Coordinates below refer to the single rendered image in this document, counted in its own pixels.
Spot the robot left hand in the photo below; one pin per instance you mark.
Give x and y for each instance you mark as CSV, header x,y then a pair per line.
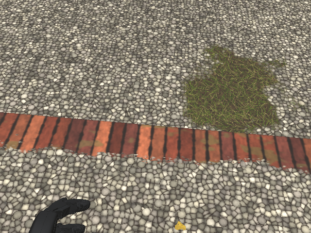
x,y
46,220

